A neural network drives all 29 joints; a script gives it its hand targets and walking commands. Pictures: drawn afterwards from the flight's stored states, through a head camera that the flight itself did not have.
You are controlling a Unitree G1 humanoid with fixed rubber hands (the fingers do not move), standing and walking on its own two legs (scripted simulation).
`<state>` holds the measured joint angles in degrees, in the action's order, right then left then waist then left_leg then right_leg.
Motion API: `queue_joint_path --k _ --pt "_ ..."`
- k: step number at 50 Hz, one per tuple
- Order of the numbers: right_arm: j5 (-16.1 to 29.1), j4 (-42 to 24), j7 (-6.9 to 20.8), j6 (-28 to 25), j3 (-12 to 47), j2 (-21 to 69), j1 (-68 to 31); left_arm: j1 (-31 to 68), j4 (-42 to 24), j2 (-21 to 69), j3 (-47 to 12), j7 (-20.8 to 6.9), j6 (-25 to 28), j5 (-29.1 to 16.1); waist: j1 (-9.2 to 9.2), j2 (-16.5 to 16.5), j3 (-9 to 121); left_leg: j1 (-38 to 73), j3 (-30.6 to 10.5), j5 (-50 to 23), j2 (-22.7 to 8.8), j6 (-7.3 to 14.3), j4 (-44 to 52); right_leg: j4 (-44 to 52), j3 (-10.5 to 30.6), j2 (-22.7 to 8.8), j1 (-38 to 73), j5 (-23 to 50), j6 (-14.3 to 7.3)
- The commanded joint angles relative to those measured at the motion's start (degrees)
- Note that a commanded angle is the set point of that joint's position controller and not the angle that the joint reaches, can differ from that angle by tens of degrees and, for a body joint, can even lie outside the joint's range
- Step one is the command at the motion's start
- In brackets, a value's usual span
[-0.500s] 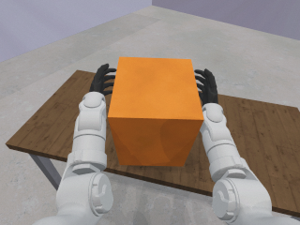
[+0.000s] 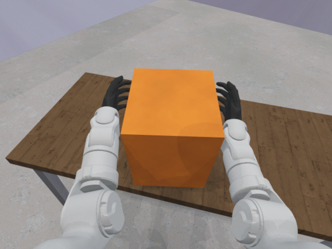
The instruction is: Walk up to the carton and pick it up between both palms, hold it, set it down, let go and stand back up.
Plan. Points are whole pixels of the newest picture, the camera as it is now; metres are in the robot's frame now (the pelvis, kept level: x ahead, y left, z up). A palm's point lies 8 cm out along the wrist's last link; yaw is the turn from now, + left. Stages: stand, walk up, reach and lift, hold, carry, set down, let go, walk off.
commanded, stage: set down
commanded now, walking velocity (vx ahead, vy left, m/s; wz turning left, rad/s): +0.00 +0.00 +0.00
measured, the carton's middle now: (171, 131) +0.41 -0.02 +0.06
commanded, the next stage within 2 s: none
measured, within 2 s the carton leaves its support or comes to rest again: rests again in 1.26 s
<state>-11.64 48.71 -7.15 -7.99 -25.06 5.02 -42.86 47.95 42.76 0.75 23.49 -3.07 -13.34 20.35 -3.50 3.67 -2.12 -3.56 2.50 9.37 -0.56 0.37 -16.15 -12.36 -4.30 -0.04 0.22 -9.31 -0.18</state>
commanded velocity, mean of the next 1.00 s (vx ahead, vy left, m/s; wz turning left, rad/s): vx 0.00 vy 0.00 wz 0.00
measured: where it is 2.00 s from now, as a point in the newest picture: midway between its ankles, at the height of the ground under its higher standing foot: outside the picture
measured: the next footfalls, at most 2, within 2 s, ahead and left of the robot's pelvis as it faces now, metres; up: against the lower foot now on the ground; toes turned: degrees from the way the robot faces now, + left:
none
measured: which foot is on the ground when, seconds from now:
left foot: down 0.00-1.00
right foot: down 0.00-1.00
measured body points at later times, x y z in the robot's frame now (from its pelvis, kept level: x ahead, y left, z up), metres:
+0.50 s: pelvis +0.00 +0.00 +0.00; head +0.02 +0.02 +0.45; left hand +0.45 +0.13 +0.11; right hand +0.41 -0.17 +0.11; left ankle +0.00 +0.11 -0.75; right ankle -0.03 -0.11 -0.75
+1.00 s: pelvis +0.01 +0.00 +0.00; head +0.04 +0.02 +0.45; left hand +0.45 +0.12 +0.09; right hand +0.41 -0.17 +0.10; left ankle +0.00 +0.11 -0.75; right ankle -0.02 -0.11 -0.75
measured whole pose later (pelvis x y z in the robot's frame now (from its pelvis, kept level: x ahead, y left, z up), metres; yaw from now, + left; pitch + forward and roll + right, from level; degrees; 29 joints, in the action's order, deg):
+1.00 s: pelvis +0.01 +0.00 +0.00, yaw -1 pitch +3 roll +0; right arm -20.9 47.4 -4.9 -9.6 -32.8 8.1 -41.8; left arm 48.6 53.0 0.4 27.6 -3.5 -3.8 21.0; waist -3.1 2.1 0.1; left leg -10.7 4.3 9.5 -0.8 0.8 -16.8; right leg -13.8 -5.1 -0.5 -7.7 -9.4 0.0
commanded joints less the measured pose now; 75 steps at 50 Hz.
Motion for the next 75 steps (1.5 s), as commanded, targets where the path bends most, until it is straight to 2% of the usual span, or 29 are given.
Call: queue_joint_path --k 1,4,6,9,11,18,21,24,28,33,34,38,39,41,42,51,55,57,59,62,66,69,75 --pt "-1.4 -7.1 7.1 -2.7 15.7 23.8 -34.7 30.1 -3.2 27.6 -15.0 -5.7 4.2 -2.3 0.49 -4.7 28.0 8.0 3.3 -20.1 0.8 -3.0 -1.3 -3.3 -3.5 1.5 6.8 25.0 3.4" --pt "-2.3 -5.7 7.6 -2.2 14.7 23.6 -34.0 30.9 -2.6 26.8 -14.4 -5.7 4.8 -2.5 0.09 -4.5 27.3 7.0 3.4 -17.9 0.7 -2.9 -0.8 -3.4 -3.6 1.4 6.7 23.2 3.3" --pt "-3.1 -5.8 7.7 -1.9 13.8 24.2 -34.5 30.3 -0.6 26.1 -12.4 -6.0 4.8 -1.9 0.58 -2.9 26.3 6.1 3.5 -14.9 0.8 -2.0 0.1 -3.1 -3.1 1.0 6.8 22.6 3.8" --pt "-4.0 -6.4 7.8 -1.7 13.0 24.6 -33.7 29.9 0.2 25.4 -11.5 -6.3 5.1 -1.3 0.93 -3.9 25.9 3.9 3.9 -14.2 1.0 -1.5 0.7 -3.6 -2.9 0.8 8.1 23.3 3.8" --pt "-4.6 -6.0 7.9 -1.4 12.1 24.8 -33.3 31.1 0.2 24.8 -10.6 -6.5 5.3 -1.2 0.43 -3.7 25.3 3.4 4.2 -13.1 1.1 -1.5 0.8 -3.7 -2.7 0.6 7.6 23.3 3.9" --pt "-6.1 -5.5 8.7 -1.7 12.3 26.6 -30.6 29.7 0.9 25.4 -10.2 -6.0 7.2 -0.4 0.67 -4.1 28.7 3.9 4.2 -16.1 0.8 -1.5 0.1 -4.6 -2.7 0.7 8.1 26.9 4.0" --pt "-7.4 -5.1 8.6 -1.7 10.1 26.2 -32.0 31.6 1.7 25.4 -10.5 -5.9 7.4 -1.1 -0.58 -3.9 27.7 5.3 3.7 -15.7 0.2 -1.9 -0.1 -3.6 -3.4 1.1 3.6 21.5 3.7" --pt "-8.4 -5.2 8.7 -2.0 9.0 26.3 -31.9 31.4 2.5 25.9 -10.2 -5.8 7.9 -1.1 -0.58 -4.1 28.2 5.9 3.5 -17.5 0.2 -2.1 -1.0 -3.7 -3.3 1.2 2.7 22.3 3.6" --pt "-7.6 -3.7 9.3 -2.5 10.2 27.1 -30.3 31.0 2.0 26.9 -10.8 -5.1 9.1 -1.1 0.07 -5.8 31.9 7.5 3.3 -23.1 0.0 -3.2 -2.9 -4.7 -3.6 1.4 2.7 26.4 3.1" --pt "-8.1 -3.3 9.3 -2.8 9.9 27.0 -30.3 30.1 3.4 26.4 -10.3 -5.0 9.5 -0.6 -0.10 -5.0 31.5 5.7 3.1 -23.1 0.0 -2.8 -2.8 -5.0 -3.5 1.4 2.4 26.7 3.0" --pt "-8.1 -3.9 9.4 -3.2 10.4 27.7 -30.1 29.7 3.1 26.8 -10.3 -4.9 10.0 -0.5 0.52 -5.2 32.8 5.6 3.3 -24.2 0.1 -2.8 -3.1 -5.3 -3.4 1.4 2.7 27.9 3.1" --pt "-8.5 -4.9 9.5 -3.9 11.2 28.7 -30.9 30.2 4.3 26.8 -10.3 -4.6 11.2 -0.6 1.29 -4.6 33.9 2.9 3.5 -22.5 0.2 -2.3 -3.0 -5.9 -2.7 0.9 4.6 29.5 3.1" --pt "-8.4 -4.0 9.4 -3.7 11.2 28.9 -30.4 30.2 4.6 26.3 -9.9 -4.7 11.5 -0.4 0.95 -3.9 33.3 2.1 3.4 -21.6 0.1 -1.8 -2.5 -6.0 -2.5 0.8 5.5 30.7 3.5" --pt "-9.4 -3.5 9.3 -3.7 9.9 28.8 -30.7 31.3 5.4 26.0 -9.7 -4.9 11.8 -0.4 0.53 -4.4 32.3 1.0 3.7 -18.6 0.2 -1.7 -1.7 -5.8 -2.2 0.6 5.2 28.5 3.5" --pt "-9.9 -3.3 9.3 -3.7 9.1 28.3 -30.9 31.7 5.2 25.9 -9.8 -5.0 12.0 -0.6 -0.17 -4.9 32.3 1.3 3.3 -18.5 0.1 -1.9 -1.7 -5.9 -2.4 0.5 4.6 27.9 3.5" --pt "-11.2 -2.3 9.1 -4.3 8.0 29.1 -28.9 29.7 7.5 25.6 -8.2 -5.3 13.4 0.1 0.27 -4.2 31.7 0.5 3.6 -18.9 0.1 -1.7 -1.7 -6.1 -2.4 0.4 5.6 29.5 3.5" --pt "-11.5 -2.3 9.4 -4.2 7.0 29.0 -29.4 30.6 7.8 24.9 -7.0 -5.5 13.6 0.8 0.43 -5.0 29.8 0.4 3.7 -16.9 0.1 -1.8 -1.0 -5.5 -2.6 0.5 4.2 25.5 3.3" --pt "-12.2 -2.3 9.6 -4.6 6.0 28.7 -29.3 30.9 7.2 25.8 -7.7 -5.0 13.9 0.8 0.20 -6.1 30.9 2.2 3.6 -18.3 -0.2 -2.2 -1.7 -5.2 -2.8 0.6 1.9 23.4 2.7" --pt "-12.3 -1.7 10.0 -5.1 5.6 28.0 -29.0 30.7 6.5 26.4 -8.4 -4.4 14.2 0.7 -0.08 -5.8 32.2 5.7 3.3 -21.9 -0.8 -3.0 -2.8 -4.8 -3.8 1.2 -1.0 22.9 2.3" --pt "-12.8 -1.9 10.1 -6.0 6.1 28.7 -28.5 29.4 7.4 26.4 -8.1 -4.2 15.5 0.8 0.33 -5.0 33.5 5.1 3.5 -22.5 -0.8 -2.5 -3.4 -4.8 -3.5 1.1 -0.5 24.0 2.4" --pt "-14.1 -0.8 10.0 -6.3 3.7 27.8 -28.8 29.9 9.4 26.1 -7.4 -4.4 15.9 1.5 -0.16 -5.6 31.2 3.5 3.4 -19.8 -0.9 -2.7 -2.4 -4.3 -3.5 0.7 -1.0 20.7 2.4" --pt "-14.5 -0.3 10.2 -5.8 3.3 27.9 -27.8 28.4 10.1 25.8 -6.0 -4.6 15.5 2.6 0.32 -5.3 29.9 3.2 3.3 -18.2 -0.8 -2.1 -1.8 -3.9 -3.0 0.7 -1.2 19.6 2.3" --pt "-15.0 -1.6 10.1 -5.8 4.2 29.7 -27.5 28.4 10.2 24.7 -4.0 -5.1 16.5 3.2 0.74 -3.8 30.0 -1.4 3.7 -15.3 -0.2 -1.0 -0.7 -5.4 -2.4 0.0 4.0 24.4 3.5"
